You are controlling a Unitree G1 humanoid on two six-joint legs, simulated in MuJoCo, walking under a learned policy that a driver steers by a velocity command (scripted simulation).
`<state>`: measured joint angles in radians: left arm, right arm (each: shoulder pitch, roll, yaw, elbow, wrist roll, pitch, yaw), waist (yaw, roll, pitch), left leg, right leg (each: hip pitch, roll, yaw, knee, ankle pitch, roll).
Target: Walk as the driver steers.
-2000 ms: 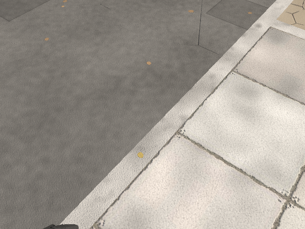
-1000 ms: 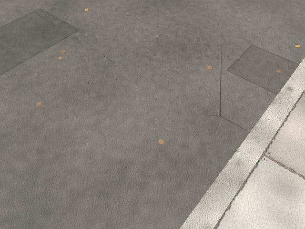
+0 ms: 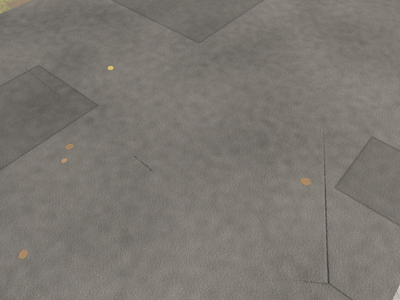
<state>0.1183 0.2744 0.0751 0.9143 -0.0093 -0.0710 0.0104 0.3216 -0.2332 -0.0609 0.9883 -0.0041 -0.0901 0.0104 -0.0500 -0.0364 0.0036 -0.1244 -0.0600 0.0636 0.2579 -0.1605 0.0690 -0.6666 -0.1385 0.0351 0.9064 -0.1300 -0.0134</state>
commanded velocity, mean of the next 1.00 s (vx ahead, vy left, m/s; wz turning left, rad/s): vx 0.16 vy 0.00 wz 0.00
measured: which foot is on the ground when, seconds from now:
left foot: down 0.00-0.24, up 0.26-0.54, down 0.56-1.00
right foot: up 0.00-0.22, down 0.24-1.00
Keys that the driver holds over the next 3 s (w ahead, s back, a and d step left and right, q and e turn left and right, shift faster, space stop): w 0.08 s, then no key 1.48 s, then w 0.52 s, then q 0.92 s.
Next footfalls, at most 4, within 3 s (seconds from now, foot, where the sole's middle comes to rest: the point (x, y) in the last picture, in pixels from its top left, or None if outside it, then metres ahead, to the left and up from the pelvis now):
0.24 right None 0.32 -0.16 -0.79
0.56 left None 0.29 0.09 -0.79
2.26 right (234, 249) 0.68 -0.14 -0.79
2.72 left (165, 268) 0.62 0.11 -0.79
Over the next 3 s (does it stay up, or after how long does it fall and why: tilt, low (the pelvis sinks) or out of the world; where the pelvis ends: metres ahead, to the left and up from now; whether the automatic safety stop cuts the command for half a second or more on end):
stays up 0.60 0.01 0.00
